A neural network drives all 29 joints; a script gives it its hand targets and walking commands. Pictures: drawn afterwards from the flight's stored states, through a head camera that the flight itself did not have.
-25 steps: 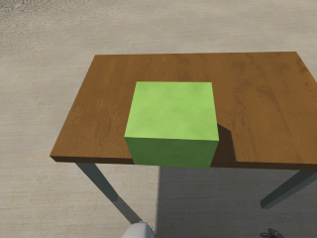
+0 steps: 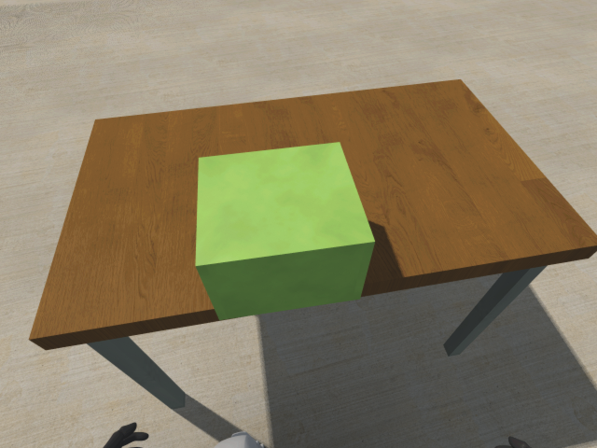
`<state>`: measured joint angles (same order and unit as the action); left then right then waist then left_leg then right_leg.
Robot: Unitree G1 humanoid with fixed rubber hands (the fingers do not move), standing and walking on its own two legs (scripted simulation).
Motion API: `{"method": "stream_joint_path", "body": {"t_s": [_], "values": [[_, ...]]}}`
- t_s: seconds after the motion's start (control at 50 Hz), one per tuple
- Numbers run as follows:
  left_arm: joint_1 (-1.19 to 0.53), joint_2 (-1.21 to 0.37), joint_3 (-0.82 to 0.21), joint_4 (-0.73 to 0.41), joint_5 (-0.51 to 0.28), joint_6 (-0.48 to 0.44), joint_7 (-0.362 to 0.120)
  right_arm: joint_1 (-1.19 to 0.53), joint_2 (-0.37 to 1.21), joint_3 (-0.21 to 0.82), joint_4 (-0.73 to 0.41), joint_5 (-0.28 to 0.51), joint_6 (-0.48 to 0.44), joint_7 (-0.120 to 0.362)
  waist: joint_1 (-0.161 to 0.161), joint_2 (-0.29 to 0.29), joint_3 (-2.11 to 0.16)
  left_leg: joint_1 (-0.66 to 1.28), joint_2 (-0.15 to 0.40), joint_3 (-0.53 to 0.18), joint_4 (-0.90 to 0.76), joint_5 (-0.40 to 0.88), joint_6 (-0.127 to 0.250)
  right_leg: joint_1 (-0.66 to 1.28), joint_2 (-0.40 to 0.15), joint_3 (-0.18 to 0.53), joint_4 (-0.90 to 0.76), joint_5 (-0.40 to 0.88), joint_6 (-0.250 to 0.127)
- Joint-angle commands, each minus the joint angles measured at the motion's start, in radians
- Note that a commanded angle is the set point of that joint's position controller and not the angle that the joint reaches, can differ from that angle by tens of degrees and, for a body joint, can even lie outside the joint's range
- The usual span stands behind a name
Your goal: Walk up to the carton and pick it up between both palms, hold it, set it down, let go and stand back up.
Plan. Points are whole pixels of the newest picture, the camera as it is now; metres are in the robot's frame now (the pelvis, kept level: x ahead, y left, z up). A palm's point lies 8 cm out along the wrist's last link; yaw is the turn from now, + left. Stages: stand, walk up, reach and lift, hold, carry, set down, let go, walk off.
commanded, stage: walk up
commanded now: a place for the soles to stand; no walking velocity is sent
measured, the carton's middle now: (280, 229) +0.45 +0.05 +0.00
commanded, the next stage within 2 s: none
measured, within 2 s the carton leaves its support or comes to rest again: neither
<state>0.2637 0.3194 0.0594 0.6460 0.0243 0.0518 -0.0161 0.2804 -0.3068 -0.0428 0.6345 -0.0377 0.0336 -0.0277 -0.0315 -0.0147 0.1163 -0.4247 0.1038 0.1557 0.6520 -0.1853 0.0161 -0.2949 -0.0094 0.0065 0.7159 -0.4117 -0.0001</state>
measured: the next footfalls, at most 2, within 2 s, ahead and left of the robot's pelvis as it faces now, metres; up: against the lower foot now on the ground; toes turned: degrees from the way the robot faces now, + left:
left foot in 0.28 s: +0.04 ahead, +0.12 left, +0.00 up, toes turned +4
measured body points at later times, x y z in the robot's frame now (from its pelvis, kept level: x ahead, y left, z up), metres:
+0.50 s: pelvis -0.01 -0.02 +0.01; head -0.01 -0.01 +0.46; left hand +0.07 +0.25 -0.10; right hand +0.12 -0.27 -0.08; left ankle +0.00 +0.12 -0.71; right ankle +0.00 -0.12 -0.71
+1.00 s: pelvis +0.00 -0.01 +0.01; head +0.01 +0.00 +0.46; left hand +0.06 +0.27 -0.10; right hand +0.16 -0.25 -0.08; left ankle +0.00 +0.12 -0.71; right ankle +0.00 -0.12 -0.71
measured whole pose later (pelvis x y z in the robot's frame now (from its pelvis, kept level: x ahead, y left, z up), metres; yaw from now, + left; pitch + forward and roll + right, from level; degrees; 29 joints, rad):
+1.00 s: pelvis +0.00 -0.01 +0.01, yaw +12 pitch -1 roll -1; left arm 0.27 0.31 0.00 0.66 0.02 0.03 -0.02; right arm 0.35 -0.27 -0.02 0.59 -0.01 0.00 -0.01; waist 0.01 -0.01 0.03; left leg -0.32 -0.05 -0.15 0.66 -0.32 -0.01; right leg -0.23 -0.06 -0.20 0.63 -0.37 -0.01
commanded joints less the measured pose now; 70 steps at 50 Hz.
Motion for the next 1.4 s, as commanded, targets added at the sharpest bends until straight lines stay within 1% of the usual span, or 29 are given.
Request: {"method": "stream_joint_path", "body": {"t_s": [0.0,0.02,0.04,0.06,0.08,0.1,0.12,0.16,0.18,0.2,0.22,0.24,0.26,0.28,0.3,0.32,0.34,0.36,0.38,0.42,0.46,0.5,0.66,0.88,1.02,1.2,1.26,1.34,1.38], "values": [[0.064,0.197,0.058,-0.040,-0.019,-0.034,0.002,0.046,-0.040,-0.008,-0.105,0.042,-0.017,0.018,0.071,-0.201,-0.126,-0.109,-0.072,-0.039,0.116,-0.392,-0.044,0.037,-0.287,0.465,-0.460,-0.293,-0.191],[-0.009,0.235,0.071,-0.047,-0.025,-0.029,0.010,0.026,-0.102,-0.039,-0.088,0.028,0.001,0.006,0.075,-0.199,-0.066,0.052,-0.056,-0.158,0.316,-0.413,-0.022,-0.228,-0.347,0.460,-0.489,-0.423,-0.276],[-0.075,0.165,0.048,-0.055,-0.023,-0.034,0.011,0.050,-0.118,-0.045,-0.067,0.026,0.011,0.010,0.038,-0.187,-0.020,0.097,-0.056,-0.187,0.361,-0.361,-0.014,-0.293,-0.295,0.389,-0.502,-0.396,-0.259],[-0.061,0.098,0.020,-0.055,-0.013,-0.042,0.013,0.040,-0.118,-0.041,-0.062,0.035,0.007,0.015,0.057,-0.153,0.020,0.012,-0.076,-0.180,0.305,-0.329,-0.018,-0.185,-0.216,0.277,-0.481,-0.188,-0.213],[-0.031,0.073,-0.001,-0.051,0.001,-0.050,0.021,0.051,-0.103,-0.032,-0.051,0.044,-0.006,0.014,0.060,-0.121,0.013,-0.074,-0.091,-0.218,0.262,-0.315,-0.025,-0.057,-0.186,0.226,-0.428,0.061,-0.181],[-0.020,0.079,-0.005,-0.052,0.008,-0.056,0.027,0.072,-0.089,-0.028,-0.043,0.039,-0.015,0.010,0.051,-0.120,0.002,-0.110,-0.099,-0.228,0.261,-0.312,-0.028,0.025,-0.189,0.199,-0.373,0.297,-0.168],[0.008,0.096,0.000,-0.046,0.008,-0.062,0.027,0.088,-0.068,-0.020,-0.042,0.028,-0.021,0.010,0.050,-0.106,-0.029,-0.110,-0.092,-0.227,0.211,-0.302,-0.034,0.095,-0.199,0.204,-0.344,0.387,-0.163],[0.002,0.111,0.004,-0.041,0.009,-0.052,0.022,0.099,-0.044,-0.010,-0.057,0.018,-0.036,0.006,0.058,-0.158,-0.077,-0.056,-0.087,-0.185,0.052,-0.315,-0.051,0.173,-0.194,0.175,-0.295,0.402,-0.179],[-0.004,0.115,0.003,-0.047,0.015,-0.045,0.018,0.102,-0.043,-0.013,-0.056,0.019,-0.044,0.003,0.059,-0.185,-0.099,-0.006,-0.097,-0.150,-0.027,-0.274,-0.055,0.178,-0.182,0.147,-0.267,0.406,-0.182],[0.000,0.121,0.002,-0.051,0.015,-0.042,0.017,0.106,-0.047,-0.017,-0.052,0.016,-0.050,0.004,0.051,-0.168,-0.114,0.073,-0.110,-0.132,-0.115,-0.177,-0.050,0.155,-0.178,0.125,-0.231,0.429,-0.172],[-0.001,0.132,-0.003,-0.048,0.010,-0.040,0.016,0.127,-0.049,-0.021,-0.050,0.014,-0.058,0.004,0.031,-0.153,-0.131,0.177,-0.116,-0.131,-0.226,-0.033,-0.037,0.110,-0.178,0.098,-0.188,0.463,-0.153],[0.014,0.125,-0.010,-0.045,0.003,-0.040,0.012,0.138,-0.066,-0.026,-0.053,0.010,-0.065,0.002,0.023,-0.130,-0.151,0.268,-0.102,-0.176,-0.268,0.083,-0.018,0.057,-0.175,0.075,-0.147,0.483,-0.125],[0.024,0.099,-0.022,-0.050,-0.012,-0.045,0.008,0.136,-0.095,-0.031,-0.059,0.004,-0.068,0.000,0.021,-0.073,-0.185,0.362,-0.044,-0.265,-0.237,0.159,0.012,-0.029,-0.168,0.055,-0.112,0.446,-0.083],[0.047,0.052,-0.038,-0.070,-0.021,-0.051,0.004,0.150,-0.136,-0.040,-0.061,-0.011,-0.068,-0.002,0.028,0.062,-0.231,0.443,0.080,-0.460,-0.226,0.181,0.068,-0.143,-0.113,-0.001,-0.025,0.285,-0.034],[0.046,0.027,-0.039,-0.070,-0.021,-0.038,0.010,0.111,-0.198,-0.058,-0.049,0.014,-0.054,0.003,0.050,0.111,-0.166,0.204,0.154,-0.511,-0.261,-0.014,0.151,-0.018,-0.048,-0.037,-0.090,0.013,-0.014],[0.042,0.033,-0.034,-0.061,-0.007,-0.031,0.013,0.056,-0.179,-0.052,-0.050,0.027,-0.043,0.013,0.071,0.162,-0.109,0.047,0.124,-0.488,-0.275,-0.155,0.144,0.090,-0.069,0.005,-0.158,0.010,-0.027],[0.028,0.070,-0.024,-0.060,0.000,-0.039,0.011,0.032,-0.110,-0.028,-0.061,0.035,-0.041,0.025,0.068,0.144,-0.085,-0.008,0.059,-0.409,-0.268,-0.190,0.095,0.129,-0.086,0.040,-0.228,0.044,-0.034],[0.010,0.104,-0.014,-0.055,-0.004,-0.047,0.008,0.042,-0.067,-0.015,-0.076,0.033,-0.044,0.030,0.045,0.103,-0.057,-0.001,-0.007,-0.331,-0.246,-0.177,0.051,0.105,-0.099,0.051,-0.255,0.069,-0.035],[-0.002,0.134,-0.004,-0.049,-0.009,-0.054,0.005,0.066,-0.050,-0.011,-0.089,0.032,-0.048,0.030,0.028,0.074,-0.040,0.027,-0.046,-0.292,-0.218,-0.173,0.030,0.054,-0.107,0.065,-0.273,0.055,-0.044],[0.011,0.117,-0.009,-0.043,-0.009,-0.062,0.003,0.090,-0.065,-0.013,-0.079,0.030,-0.052,0.027,0.028,0.057,-0.030,0.082,-0.057,-0.291,-0.173,-0.125,0.022,0.000,-0.124,0.070,-0.308,0.029,-0.058],[0.014,0.106,-0.018,-0.045,-0.010,-0.067,0.004,0.093,-0.074,-0.018,-0.077,0.028,-0.055,0.028,0.025,0.043,-0.052,0.125,-0.060,-0.296,-0.148,-0.066,0.023,-0.017,-0.139,0.065,-0.323,0.032,-0.065],[0.009,0.105,-0.019,-0.045,-0.008,-0.067,0.003,0.096,-0.079,-0.022,-0.086,0.025,-0.060,0.027,0.022,0.033,-0.067,0.133,-0.055,-0.313,-0.146,-0.055,0.028,-0.014,-0.131,0.039,-0.315,0.030,-0.063],[0.013,0.108,-0.022,-0.054,-0.003,-0.058,0.001,0.085,-0.098,-0.024,-0.106,0.027,-0.064,0.018,0.038,0.007,-0.120,0.097,-0.058,-0.345,-0.115,0.047,0.028,0.075,-0.139,-0.023,-0.260,0.135,-0.067],[0.011,0.124,-0.021,-0.063,-0.003,-0.039,0.004,0.092,-0.113,-0.029,-0.125,0.029,-0.059,0.012,0.047,0.044,-0.114,0.036,-0.062,-0.418,-0.109,0.094,0.044,0.123,-0.137,-0.064,-0.192,0.180,-0.061],[0.007,0.133,-0.019,-0.063,-0.002,-0.036,0.005,0.087,-0.112,-0.031,-0.138,0.029,-0.055,0.010,0.047,0.045,-0.133,0.039,-0.079,-0.414,-0.073,0.140,0.045,0.146,-0.150,-0.074,-0.182,0.218,-0.069],[-0.002,0.145,-0.013,-0.070,-0.004,-0.024,0.003,0.076,-0.117,-0.037,-0.150,0.031,-0.049,0.009,0.045,0.016,-0.118,0.042,-0.098,-0.395,-0.025,0.142,0.042,0.126,-0.173,-0.092,-0.181,0.211,-0.085],[-0.002,0.143,-0.013,-0.075,-0.003,-0.021,0.002,0.072,-0.129,-0.041,-0.150,0.031,-0.049,0.008,0.046,0.032,-0.113,0.031,-0.088,-0.432,-0.047,0.136,0.054,0.128,-0.156,-0.100,-0.155,0.199,-0.075],[0.014,0.134,-0.014,-0.079,-0.002,-0.021,0.002,0.057,-0.144,-0.044,-0.149,0.029,-0.049,0.007,0.054,0.067,-0.115,-0.006,-0.064,-0.514,-0.103,0.092,0.078,0.155,-0.126,-0.088,-0.130,0.171,-0.056],[0.028,0.137,-0.012,-0.075,-0.002,-0.025,0.002,0.046,-0.138,-0.041,-0.149,0.028,-0.048,0.007,0.060,0.065,-0.118,-0.023,-0.071,-0.508,-0.100,0.085,0.072,0.178,-0.132,-0.076,-0.150,0.177,-0.060]]}}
